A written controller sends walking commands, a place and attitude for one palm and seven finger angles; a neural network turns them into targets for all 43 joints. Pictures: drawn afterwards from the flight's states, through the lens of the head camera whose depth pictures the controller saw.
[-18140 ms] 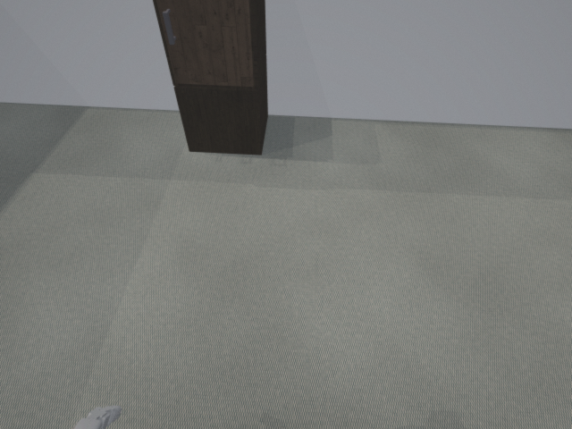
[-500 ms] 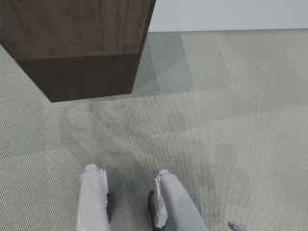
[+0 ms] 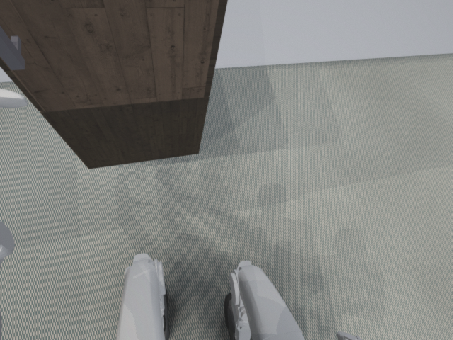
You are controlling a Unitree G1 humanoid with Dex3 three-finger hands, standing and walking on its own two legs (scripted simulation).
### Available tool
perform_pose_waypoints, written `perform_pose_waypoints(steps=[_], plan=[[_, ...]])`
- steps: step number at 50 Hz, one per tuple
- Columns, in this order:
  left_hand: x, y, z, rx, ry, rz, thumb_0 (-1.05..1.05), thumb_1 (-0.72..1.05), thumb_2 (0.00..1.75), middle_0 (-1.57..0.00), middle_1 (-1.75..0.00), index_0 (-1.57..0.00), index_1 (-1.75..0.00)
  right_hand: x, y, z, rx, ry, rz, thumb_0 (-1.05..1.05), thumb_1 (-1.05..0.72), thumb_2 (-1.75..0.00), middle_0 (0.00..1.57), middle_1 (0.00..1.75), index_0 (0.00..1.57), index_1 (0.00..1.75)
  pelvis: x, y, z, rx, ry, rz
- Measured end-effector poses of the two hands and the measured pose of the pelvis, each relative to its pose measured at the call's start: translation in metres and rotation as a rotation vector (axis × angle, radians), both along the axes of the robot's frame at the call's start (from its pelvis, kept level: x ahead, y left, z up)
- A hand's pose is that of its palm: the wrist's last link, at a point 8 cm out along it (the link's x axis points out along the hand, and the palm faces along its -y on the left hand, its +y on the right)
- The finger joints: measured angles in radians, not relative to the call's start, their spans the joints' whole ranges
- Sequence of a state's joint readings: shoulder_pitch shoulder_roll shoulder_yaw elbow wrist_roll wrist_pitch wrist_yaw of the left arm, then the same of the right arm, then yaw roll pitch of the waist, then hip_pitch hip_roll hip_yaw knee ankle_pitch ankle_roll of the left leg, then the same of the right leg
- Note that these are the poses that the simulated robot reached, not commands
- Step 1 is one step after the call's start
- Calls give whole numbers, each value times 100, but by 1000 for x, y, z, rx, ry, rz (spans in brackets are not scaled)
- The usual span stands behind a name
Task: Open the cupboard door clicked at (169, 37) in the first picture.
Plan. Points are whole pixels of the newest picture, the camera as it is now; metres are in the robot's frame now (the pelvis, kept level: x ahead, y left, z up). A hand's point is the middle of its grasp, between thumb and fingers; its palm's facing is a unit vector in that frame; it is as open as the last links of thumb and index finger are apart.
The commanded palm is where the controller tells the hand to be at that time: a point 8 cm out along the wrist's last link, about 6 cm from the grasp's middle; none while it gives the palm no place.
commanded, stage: slide the fingers in behind the handle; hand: left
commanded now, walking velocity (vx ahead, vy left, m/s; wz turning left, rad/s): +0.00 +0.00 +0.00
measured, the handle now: out of the picture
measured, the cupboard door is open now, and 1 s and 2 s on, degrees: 0 0 0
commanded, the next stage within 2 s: close the thumb around the handle in 0.96 s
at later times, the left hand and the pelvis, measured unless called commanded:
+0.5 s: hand (18, 55) +0.53 +0.28 +0.07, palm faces +0.16 -0.99 +0.01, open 14.0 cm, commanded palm +0.52 +0.31 +0.06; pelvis +0.00 -0.01 +0.00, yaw +1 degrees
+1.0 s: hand (15, 55) +0.53 +0.29 +0.07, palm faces +0.17 -0.98 -0.01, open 13.9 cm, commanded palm +0.51 +0.31 +0.06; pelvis +0.01 -0.01 +0.00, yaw +1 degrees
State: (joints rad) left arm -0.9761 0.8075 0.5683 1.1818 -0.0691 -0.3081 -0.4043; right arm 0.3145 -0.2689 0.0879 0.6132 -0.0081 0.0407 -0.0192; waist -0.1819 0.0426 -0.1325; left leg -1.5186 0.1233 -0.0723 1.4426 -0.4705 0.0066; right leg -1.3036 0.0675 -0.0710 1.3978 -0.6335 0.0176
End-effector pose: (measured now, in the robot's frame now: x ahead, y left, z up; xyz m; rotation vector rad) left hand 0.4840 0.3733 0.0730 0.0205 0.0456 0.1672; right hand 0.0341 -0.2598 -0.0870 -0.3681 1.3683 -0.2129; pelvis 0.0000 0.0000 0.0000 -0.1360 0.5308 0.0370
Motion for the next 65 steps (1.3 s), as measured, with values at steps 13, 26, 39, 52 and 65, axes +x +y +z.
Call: perform_pose_waypoints(steps=[13, 26, 39, 52, 65], plan=[[10, -18, -4, -4, -35, 22, -1, -50, 30, -31, -121, -31, -122, -8, -13, -9, -11, 40, -11, 0, -90, -90, 20, 30, 21, 30, -1, -9, -7, 11, 16, 0], [13, -40, -3, -31, -17, -5, -1, -50, 30, -30, -120, -30, -121, 3, -11, -5, 11, 8, -17, 0, -90, -90, 20, 30, 21, 30, 5, -11, 1, 16, 6, -1], [12, -37, -3, -4, -24, 15, -1, -50, 30, -30, -120, -30, -121, 2, -7, -7, 25, 15, -19, 0, -90, -90, 20, 30, 21, 30, 6, -8, 1, 19, 1, 0], [13, -36, -4, -10, -28, 6, -1, -50, 30, -30, -120, -31, -121, -1, -5, -4, 13, 28, -21, 0, -90, -90, 20, 30, 21, 30, 5, -5, 2, 15, 3, 4], [13, -35, -2, -7, -28, 15, -1, -25, 41, -32, -123, -32, -123, -3, -3, 0, 10, 19, -22, 0, -90, -90, 20, 30, 21, 30, 4, -2, 4, 13, -1, 3]])
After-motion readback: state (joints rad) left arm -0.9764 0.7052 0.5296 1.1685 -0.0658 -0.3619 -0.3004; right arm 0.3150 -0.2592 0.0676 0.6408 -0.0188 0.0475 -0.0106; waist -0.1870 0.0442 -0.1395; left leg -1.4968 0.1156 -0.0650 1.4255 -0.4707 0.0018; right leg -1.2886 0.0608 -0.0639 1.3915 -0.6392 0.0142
